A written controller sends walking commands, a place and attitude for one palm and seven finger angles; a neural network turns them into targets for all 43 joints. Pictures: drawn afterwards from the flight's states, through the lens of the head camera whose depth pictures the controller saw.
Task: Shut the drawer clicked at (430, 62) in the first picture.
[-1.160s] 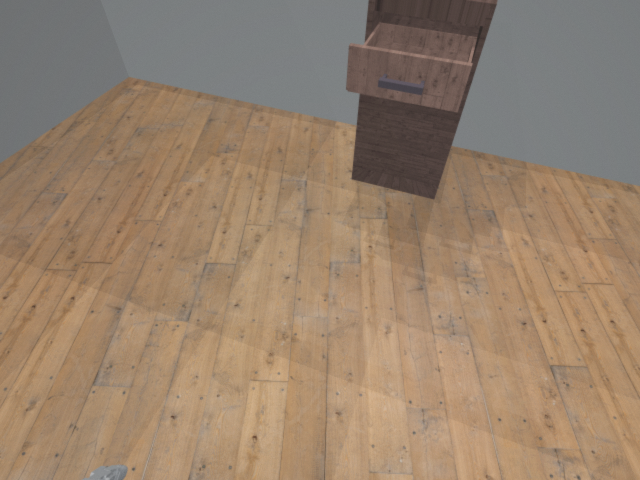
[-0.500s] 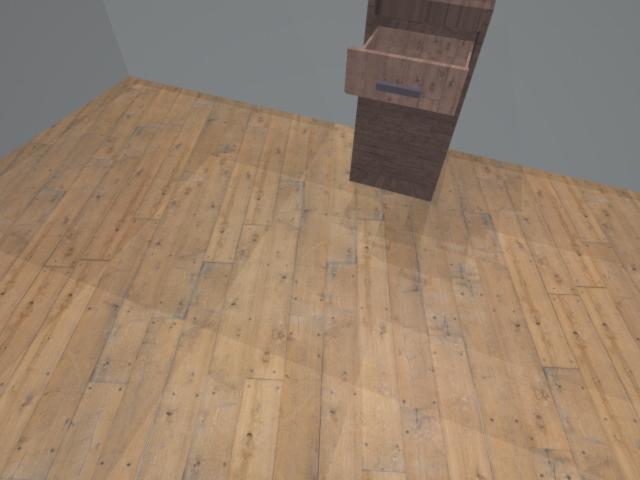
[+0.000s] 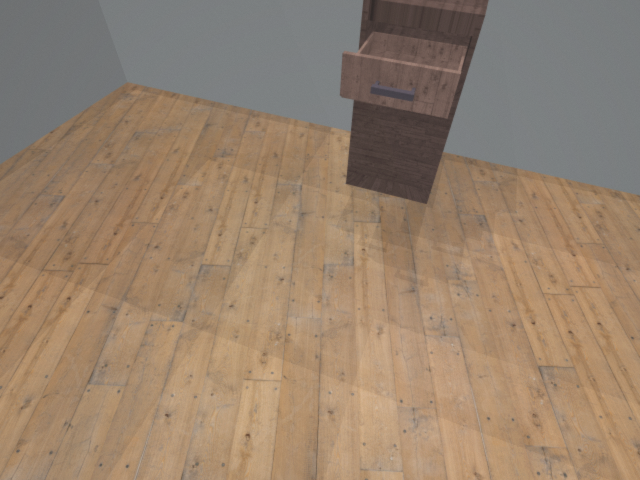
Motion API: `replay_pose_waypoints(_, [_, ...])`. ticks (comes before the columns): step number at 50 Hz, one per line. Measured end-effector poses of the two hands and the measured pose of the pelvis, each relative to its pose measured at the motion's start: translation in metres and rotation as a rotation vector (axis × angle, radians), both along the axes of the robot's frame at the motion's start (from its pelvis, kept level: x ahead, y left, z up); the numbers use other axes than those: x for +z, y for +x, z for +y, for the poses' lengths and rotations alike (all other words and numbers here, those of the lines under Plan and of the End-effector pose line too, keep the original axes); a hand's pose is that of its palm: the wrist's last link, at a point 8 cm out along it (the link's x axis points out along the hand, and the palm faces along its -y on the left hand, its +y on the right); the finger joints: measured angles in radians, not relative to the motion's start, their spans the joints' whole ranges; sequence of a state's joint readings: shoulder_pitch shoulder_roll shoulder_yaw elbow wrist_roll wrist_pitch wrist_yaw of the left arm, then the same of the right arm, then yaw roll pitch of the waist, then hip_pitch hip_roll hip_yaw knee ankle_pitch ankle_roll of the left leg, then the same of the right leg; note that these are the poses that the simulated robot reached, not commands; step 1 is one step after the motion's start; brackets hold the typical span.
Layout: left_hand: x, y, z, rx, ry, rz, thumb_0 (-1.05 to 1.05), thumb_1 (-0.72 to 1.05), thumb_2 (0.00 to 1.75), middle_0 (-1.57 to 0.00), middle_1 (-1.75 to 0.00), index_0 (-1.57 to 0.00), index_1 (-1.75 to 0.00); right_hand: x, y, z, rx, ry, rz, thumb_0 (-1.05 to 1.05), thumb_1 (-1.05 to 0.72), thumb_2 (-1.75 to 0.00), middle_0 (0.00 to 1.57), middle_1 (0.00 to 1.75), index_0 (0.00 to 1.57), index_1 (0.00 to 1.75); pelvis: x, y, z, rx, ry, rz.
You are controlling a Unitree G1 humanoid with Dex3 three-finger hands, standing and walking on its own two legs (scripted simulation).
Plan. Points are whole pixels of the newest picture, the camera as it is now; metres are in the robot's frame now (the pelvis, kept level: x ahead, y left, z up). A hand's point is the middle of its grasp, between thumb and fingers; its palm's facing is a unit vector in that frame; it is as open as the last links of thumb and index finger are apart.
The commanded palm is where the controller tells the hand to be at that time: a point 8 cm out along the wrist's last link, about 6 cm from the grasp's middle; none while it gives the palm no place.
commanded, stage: look at it before walking up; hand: left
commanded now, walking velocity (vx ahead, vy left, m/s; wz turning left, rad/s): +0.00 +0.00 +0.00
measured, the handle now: (393, 89) +1.20 -0.17 -0.09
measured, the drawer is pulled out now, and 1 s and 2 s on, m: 0.30 0.30 0.30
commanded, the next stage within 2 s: walk to a spot facing it in 0.38 s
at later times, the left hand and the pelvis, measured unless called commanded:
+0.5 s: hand out of the picture +0.06 +0.24 -0.16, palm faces -0.03 -0.95 -0.31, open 7.4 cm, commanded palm none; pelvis +0.00 +0.00 +0.00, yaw +0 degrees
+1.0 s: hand out of the picture +0.04 +0.14 -0.17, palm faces -0.04 -0.99 -0.16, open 7.4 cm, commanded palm none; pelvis +0.11 -0.02 -0.01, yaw -8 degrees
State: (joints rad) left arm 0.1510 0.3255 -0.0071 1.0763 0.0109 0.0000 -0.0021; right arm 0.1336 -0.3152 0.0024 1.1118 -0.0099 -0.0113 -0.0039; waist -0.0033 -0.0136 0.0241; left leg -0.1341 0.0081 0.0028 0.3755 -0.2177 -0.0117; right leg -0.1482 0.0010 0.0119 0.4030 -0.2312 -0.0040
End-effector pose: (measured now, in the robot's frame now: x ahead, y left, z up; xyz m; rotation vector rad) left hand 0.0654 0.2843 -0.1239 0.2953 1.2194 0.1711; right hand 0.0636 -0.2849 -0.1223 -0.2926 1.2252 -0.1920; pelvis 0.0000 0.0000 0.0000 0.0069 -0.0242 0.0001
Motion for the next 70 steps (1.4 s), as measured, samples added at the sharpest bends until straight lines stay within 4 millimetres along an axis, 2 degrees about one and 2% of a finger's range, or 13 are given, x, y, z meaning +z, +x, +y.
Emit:
replay_pose_waypoints(28, [-0.004,-0.015,-0.001,0.016,-0.004,0.032,0.01,0.91,0.90,-0.20,-0.30,-0.20,-0.30,-0.001,-0.006,0.004,-0.004,0.002,0.016,0.01,-0.90,-0.89,0.20,0.30,0.20,0.30,0.000,0.000,0.000,-0.007,-0.002,0.001])
replay_pose_waypoints(37, [-0.028,-0.031,-0.034,0.017,-0.085,0.157,0.01,0.91,0.90,-0.20,-0.30,-0.20,-0.30,-0.028,-0.034,0.026,-0.107,0.085,0.075,0.00,-0.90,-0.89,0.20,0.30,0.20,0.30,-0.014,0.031,-0.005,-0.076,0.012,0.014])
replay_pose_waypoints(41, [-0.033,-0.023,-0.059,0.017,-0.105,0.191,0.01,0.91,0.90,-0.20,-0.30,-0.20,-0.30,-0.043,-0.052,0.028,-0.174,0.124,0.143,0.00,-0.90,-0.89,0.20,0.30,0.20,0.30,-0.022,0.052,-0.018,-0.089,-0.005,0.009])
replay_pose_waypoints(43, [-0.033,-0.019,-0.069,0.042,-0.114,0.170,0.01,0.91,0.90,-0.20,-0.30,-0.20,-0.30,-0.043,-0.052,0.028,-0.176,0.137,0.200,0.01,-0.90,-0.89,0.20,0.30,0.20,0.30,-0.021,0.063,-0.022,-0.087,-0.007,0.013])
replay_pose_waypoints(45, [-0.029,-0.021,-0.079,0.060,-0.119,0.181,0.01,0.91,0.90,-0.20,-0.30,-0.20,-0.30,-0.039,-0.038,0.028,-0.174,0.142,0.213,0.01,-0.91,-0.89,0.20,0.30,0.20,0.30,-0.017,0.075,-0.025,-0.101,-0.002,0.015])
replay_pose_waypoints(47, [-0.024,-0.025,-0.086,0.066,-0.127,0.225,0.00,0.91,0.90,-0.20,-0.30,-0.20,-0.30,-0.034,-0.012,0.028,-0.178,0.145,0.176,0.01,-0.91,-0.89,0.20,0.30,0.20,0.30,-0.012,0.087,-0.025,-0.116,0.002,0.018])
replay_pose_waypoints(50, [-0.018,-0.028,-0.092,0.062,-0.142,0.313,0.00,0.91,0.90,-0.20,-0.30,-0.20,-0.30,-0.026,0.040,0.028,-0.186,0.152,0.075,0.01,-0.91,-0.89,0.20,0.30,0.20,0.30,-0.007,0.108,-0.024,-0.137,0.004,0.027])
replay_pose_waypoints(53, [-0.016,-0.020,-0.092,0.055,-0.153,0.384,0.00,0.91,0.90,-0.20,-0.30,-0.20,-0.30,-0.020,0.099,0.030,-0.180,0.156,-0.034,0.01,-0.91,-0.90,0.20,0.30,0.20,0.30,-0.007,0.131,-0.019,-0.160,-0.002,0.033])
replay_pose_waypoints(58, [-0.029,0.025,-0.073,0.050,-0.154,0.428,0.01,0.91,0.90,-0.20,-0.30,-0.20,-0.30,-0.016,0.194,0.041,-0.143,0.138,-0.173,0.01,-0.91,-0.90,0.20,0.30,0.20,0.30,-0.019,0.181,-0.007,-0.187,-0.013,0.030])
replay_pose_waypoints(61, [-0.047,0.073,-0.055,0.018,-0.143,0.414,0.01,0.91,0.90,-0.20,-0.30,-0.20,-0.30,-0.022,0.226,0.045,-0.157,0.102,-0.235,0.00,-0.91,-0.90,0.20,0.30,0.20,0.30,-0.032,0.211,0.002,-0.228,-0.019,0.019])
replay_pose_waypoints(63, [-0.051,0.118,-0.046,-0.027,-0.126,0.360,0.01,0.91,0.90,-0.20,-0.30,-0.20,-0.30,-0.020,0.228,0.049,-0.190,0.101,-0.224,0.00,-0.91,-0.89,0.20,0.30,0.20,0.30,-0.030,0.225,0.003,-0.254,-0.002,0.007])
replay_pose_waypoints(66, [-0.045,0.197,-0.041,-0.095,-0.109,0.235,0.01,0.91,0.90,-0.20,-0.30,-0.20,-0.30,-0.019,0.216,0.056,-0.250,0.112,-0.163,0.00,-0.91,-0.89,0.20,0.30,0.20,0.30,-0.020,0.247,0.002,-0.278,0.007,0.003])
replay_pose_waypoints(70, [-0.028,0.299,-0.055,-0.180,-0.108,0.065,0.01,0.92,0.90,-0.19,-0.30,-0.19,-0.29,-0.015,0.193,0.046,-0.357,0.086,-0.085,-0.02,-0.95,-0.89,0.21,0.30,0.21,0.30,-0.010,0.276,-0.002,-0.309,0.016,0.012])
